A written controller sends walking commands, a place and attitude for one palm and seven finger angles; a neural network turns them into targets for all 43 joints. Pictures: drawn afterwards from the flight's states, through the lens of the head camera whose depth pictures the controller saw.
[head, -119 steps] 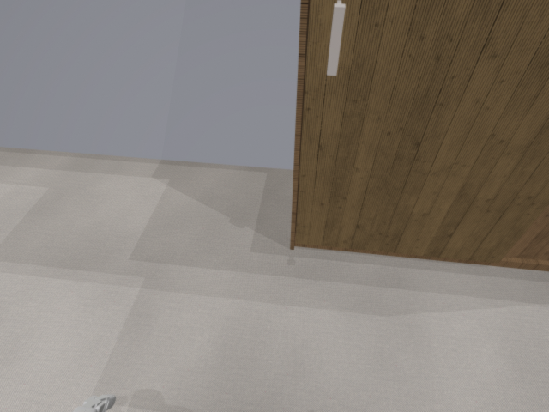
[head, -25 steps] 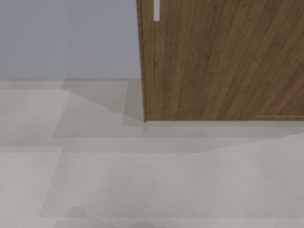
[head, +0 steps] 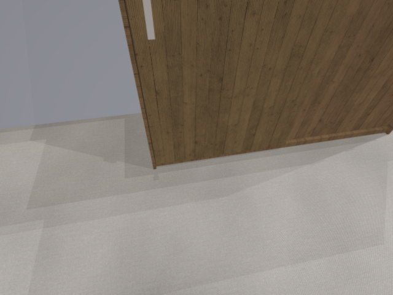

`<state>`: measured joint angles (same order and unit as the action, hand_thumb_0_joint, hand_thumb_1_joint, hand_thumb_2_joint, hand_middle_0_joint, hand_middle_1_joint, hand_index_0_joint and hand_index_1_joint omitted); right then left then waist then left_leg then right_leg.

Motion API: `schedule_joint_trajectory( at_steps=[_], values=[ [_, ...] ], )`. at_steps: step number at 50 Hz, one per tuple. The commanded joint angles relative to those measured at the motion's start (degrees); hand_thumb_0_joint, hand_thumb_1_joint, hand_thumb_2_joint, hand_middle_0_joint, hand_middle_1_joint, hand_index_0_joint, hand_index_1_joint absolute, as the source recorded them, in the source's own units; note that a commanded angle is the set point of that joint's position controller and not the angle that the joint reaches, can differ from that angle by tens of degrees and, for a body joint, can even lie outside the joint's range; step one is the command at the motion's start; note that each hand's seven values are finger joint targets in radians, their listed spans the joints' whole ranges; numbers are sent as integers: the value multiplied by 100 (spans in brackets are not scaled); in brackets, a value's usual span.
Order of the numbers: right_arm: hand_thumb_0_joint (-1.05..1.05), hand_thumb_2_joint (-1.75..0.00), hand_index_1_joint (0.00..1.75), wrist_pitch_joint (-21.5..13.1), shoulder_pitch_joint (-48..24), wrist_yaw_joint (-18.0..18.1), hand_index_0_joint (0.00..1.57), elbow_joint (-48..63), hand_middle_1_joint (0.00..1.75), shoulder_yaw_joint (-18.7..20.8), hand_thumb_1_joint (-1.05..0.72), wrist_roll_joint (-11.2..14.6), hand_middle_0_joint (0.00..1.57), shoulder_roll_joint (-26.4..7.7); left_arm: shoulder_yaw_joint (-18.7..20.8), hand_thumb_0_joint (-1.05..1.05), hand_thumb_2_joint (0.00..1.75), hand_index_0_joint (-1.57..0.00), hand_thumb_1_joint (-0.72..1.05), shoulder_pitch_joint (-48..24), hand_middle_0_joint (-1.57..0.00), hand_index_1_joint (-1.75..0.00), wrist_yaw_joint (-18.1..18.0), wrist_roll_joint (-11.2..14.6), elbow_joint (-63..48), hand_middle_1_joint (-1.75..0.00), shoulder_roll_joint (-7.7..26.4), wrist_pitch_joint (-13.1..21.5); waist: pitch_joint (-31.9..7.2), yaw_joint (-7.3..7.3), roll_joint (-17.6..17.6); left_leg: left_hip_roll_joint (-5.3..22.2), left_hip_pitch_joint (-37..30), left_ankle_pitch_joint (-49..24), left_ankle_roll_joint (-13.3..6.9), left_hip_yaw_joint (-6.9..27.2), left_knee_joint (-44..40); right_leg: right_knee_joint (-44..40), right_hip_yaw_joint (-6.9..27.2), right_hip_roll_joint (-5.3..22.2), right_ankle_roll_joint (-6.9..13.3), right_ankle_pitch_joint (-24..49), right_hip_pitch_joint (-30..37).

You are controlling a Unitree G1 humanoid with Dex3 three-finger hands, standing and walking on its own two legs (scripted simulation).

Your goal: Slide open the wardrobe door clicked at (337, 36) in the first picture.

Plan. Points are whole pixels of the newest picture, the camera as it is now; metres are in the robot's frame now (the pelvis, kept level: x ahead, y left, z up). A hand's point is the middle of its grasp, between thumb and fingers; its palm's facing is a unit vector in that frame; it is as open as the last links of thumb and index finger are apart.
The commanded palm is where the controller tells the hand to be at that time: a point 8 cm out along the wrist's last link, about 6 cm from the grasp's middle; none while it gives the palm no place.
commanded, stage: walk to a spot facing it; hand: left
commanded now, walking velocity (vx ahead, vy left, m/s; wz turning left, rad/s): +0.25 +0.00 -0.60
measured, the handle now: (147, 11) +0.90 +0.28 +0.16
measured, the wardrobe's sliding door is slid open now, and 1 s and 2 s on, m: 0.00 0.00 0.00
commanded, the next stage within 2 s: turn to face it in 0.54 s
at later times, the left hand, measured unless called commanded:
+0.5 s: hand (157, 250) +0.25 +0.14 -0.18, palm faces -0.38 -0.91 -0.15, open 7.4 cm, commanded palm none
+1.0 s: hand (170, 223) +0.33 +0.12 -0.19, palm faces -0.27 -0.95 -0.12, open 7.4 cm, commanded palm none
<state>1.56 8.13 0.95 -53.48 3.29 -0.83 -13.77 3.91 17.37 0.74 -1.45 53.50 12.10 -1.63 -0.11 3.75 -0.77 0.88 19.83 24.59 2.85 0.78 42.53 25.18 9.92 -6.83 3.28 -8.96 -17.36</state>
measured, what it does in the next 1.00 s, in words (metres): walks ahead, turning right: left foot, then right foot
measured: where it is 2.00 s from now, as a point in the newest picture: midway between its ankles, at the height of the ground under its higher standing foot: outside the picture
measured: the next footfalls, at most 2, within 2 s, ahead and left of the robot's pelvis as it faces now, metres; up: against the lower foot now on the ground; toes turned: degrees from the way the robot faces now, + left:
left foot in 0.06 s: +0.03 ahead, +0.13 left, +0.00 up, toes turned -3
right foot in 0.54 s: +0.18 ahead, -0.15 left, +0.00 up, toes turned -28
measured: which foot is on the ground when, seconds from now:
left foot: up 0.00-0.04, down 0.06-0.54, up 0.56-0.90, down 0.92-1.00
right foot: down 0.00-0.06, up 0.08-0.52, down 0.54-0.94, up 0.96-1.00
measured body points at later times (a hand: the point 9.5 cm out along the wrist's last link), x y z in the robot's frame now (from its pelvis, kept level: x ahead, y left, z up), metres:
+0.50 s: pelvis +0.09 +0.00 -0.01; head +0.14 -0.01 +0.43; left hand +0.27 +0.19 -0.17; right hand -0.07 -0.20 -0.15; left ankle -0.01 +0.13 -0.74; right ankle +0.15 -0.14 -0.72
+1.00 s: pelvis +0.20 -0.02 -0.01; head +0.20 +0.03 +0.43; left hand +0.35 +0.17 -0.18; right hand +0.15 -0.25 -0.15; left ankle +0.27 +0.04 -0.74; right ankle +0.14 -0.13 -0.72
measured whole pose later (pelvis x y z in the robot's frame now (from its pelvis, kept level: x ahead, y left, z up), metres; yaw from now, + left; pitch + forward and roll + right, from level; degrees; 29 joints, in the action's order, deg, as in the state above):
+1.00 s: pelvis +0.20 -0.02 -0.01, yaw -19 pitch -2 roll -3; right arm 0.9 16.1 0.7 -58.1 1.3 -1.6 -8.2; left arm 2.7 11.7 -1.1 -0.7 56.1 10.5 -1.6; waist -0.3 -0.3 -2.5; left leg 2.4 20.1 16.5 -3.5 -4.7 37.9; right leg 42.2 -7.1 1.4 -1.2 -26.7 -16.1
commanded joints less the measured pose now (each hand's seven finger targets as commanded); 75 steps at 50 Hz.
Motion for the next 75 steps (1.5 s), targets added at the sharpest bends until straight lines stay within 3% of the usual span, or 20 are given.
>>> schedule_joint_trajectory(
  at_steps=[1,2,3,4,9,21,25,26,27,28,32,36,44,46,47,48,55,68,74,75],
  values=[
    [0,-90,30,-322,769,46,20,318,30,132,-90,53,20,-464,287,0,90,-20,90,-427,-20,-30,-52,10,-528,-30,1165,104,-208,-519,-736,-156,-1762,-523,-204,-130,-1882,-696,1753,1007,380,-2101,-1000],
    [0,-90,30,-367,1238,124,20,198,30,182,-90,41,20,-743,232,0,90,-20,90,-529,-20,-30,-16,28,-626,-30,941,107,-358,-752,-27,393,-2907,-194,-338,279,-2433,0,1203,579,83,-2363,-1907],
    [0,-90,30,-375,1426,162,20,192,30,292,-90,-35,20,-1321,177,0,90,-20,90,-528,-20,-30,52,90,-733,-30,547,107,-183,-872,1745,1933,-3256,1407,-673,2213,-3325,1657,157,-148,-205,-2521,-3068],
    [0,-90,30,-362,1257,161,20,317,30,301,-90,-2,20,-1474,238,0,90,-20,90,-891,-20,-30,73,36,-910,-30,744,143,354,-856,1596,2859,-2209,1865,-1045,2863,-3694,2676,-411,420,-374,-2099,-3135],
    [0,-90,30,-514,631,119,20,394,30,26,-90,-39,20,-651,269,0,90,-20,90,-369,-20,-30,280,-88,-489,-30,575,36,823,-214,662,1548,-943,-93,-760,503,-3419,4322,-798,780,-547,-456,-2483],
    [0,-90,30,-454,1934,147,20,-312,30,62,-90,-90,20,-622,14,0,90,-20,90,-1619,-20,-30,252,-7,-675,-30,216,13,546,-739,1143,1692,-2163,-4936,-889,-1076,-1977,1927,-1837,828,-455,-676,-1748],
    [0,-90,30,-441,1658,92,20,-227,30,154,-90,13,20,-807,138,0,90,-20,90,-306,-20,-30,204,-38,-302,-30,627,208,-350,2,769,1691,-1608,-5248,-492,-1531,96,545,-1945,535,-120,-182,789],
    [0,-90,30,-427,1735,-5,20,-145,30,102,-90,84,20,-620,244,0,90,-20,90,402,-20,-30,133,-60,-89,-30,1158,288,-973,312,-238,1501,-124,-3516,-235,-1611,1554,316,-1024,1340,218,422,2593],
    [0,-90,30,-439,1741,-4,20,79,30,21,-90,117,20,-224,380,0,90,-20,90,984,-20,-30,35,22,9,-30,1702,327,-1683,414,-1482,450,1494,1010,133,-1358,3532,106,1864,3079,988,2019,3656],
    [0,-90,30,-412,1187,66,20,283,30,52,-90,94,20,-373,425,0,90,-20,90,950,-20,-30,-56,151,-8,-30,1818,258,-1519,446,-1029,559,1763,1063,-33,-397,3911,-314,1948,3158,1264,1938,3241],
    [0,-90,30,-260,905,15,20,83,30,63,-90,-45,20,-273,190,0,90,-20,90,-535,-20,-30,-151,90,-332,-30,1032,284,-111,-262,-164,1012,1199,-218,51,-238,3184,-867,547,2382,819,757,541],
    [0,-90,30,-60,1775,18,20,-320,30,-31,-90,-74,20,128,31,0,90,-20,90,-830,-20,-30,-198,-11,-240,-30,681,334,-156,-766,-305,754,430,-628,41,-347,2270,-901,-496,1906,592,1188,-338],
    [0,-90,30,-150,1159,-38,20,-275,30,-118,-90,-11,20,179,-35,0,90,-20,90,-561,-20,-30,-230,46,6,-30,595,220,264,-461,-539,397,-458,-1159,-19,-579,-635,-600,-980,2006,288,-258,-142],
    [0,-90,30,-190,1433,-69,20,-311,30,-44,-90,-30,20,-149,-25,0,90,-20,90,-298,-20,-30,-242,59,15,-30,394,114,275,-468,777,835,-818,-2059,-231,266,-1629,526,-1376,1625,-102,-942,-376],
    [0,-90,30,-195,1450,-51,20,-225,30,33,-90,-80,20,-574,-33,0,90,-20,90,-88,-20,-30,-231,108,-55,-30,138,75,349,-397,1935,1816,-682,-2944,-763,1522,-2236,1387,-1777,1091,-478,-1787,-709],
    [0,-90,30,-159,1361,-19,20,-182,30,55,-90,-111,20,-688,-30,0,90,-20,90,-258,-20,-30,-238,84,-125,-30,221,76,467,-443,1960,2213,-434,-3159,-1256,2178,-2725,2479,-1618,873,-567,-2587,-827],
    [0,-90,30,-217,1038,76,20,-46,30,114,-90,-44,20,-603,117,0,90,-20,90,-519,-20,-30,-179,34,-30,-30,326,58,-359,-464,508,1291,-1190,-2843,-1097,1286,-2578,3817,-1022,1117,-701,-1249,-1325],
    [0,-90,30,-35,927,2,20,26,30,365,-90,-61,20,-869,163,0,90,-20,90,-816,-20,-30,-221,79,-269,-30,492,-43,-405,-620,972,1072,-1044,-1341,-1220,2417,-2744,2312,-872,895,-776,-1601,-882],
    [0,-90,30,95,320,-79,20,307,30,469,-90,-65,20,-933,214,0,90,-20,90,130,-20,-30,-265,124,-150,-30,650,-39,-367,-188,993,448,379,-510,-647,2307,-2691,3,-1132,616,-510,-944,1240],
    [0,-90,30,129,281,-106,20,361,30,464,-90,-25,20,-735,276,0,90,-20,90,331,-20,-30,-292,77,-147,-30,911,-10,-309,-82,373,57,1147,68,-348,1852,-2006,-773,-667,1192,-316,-1148,1866]
  ],
)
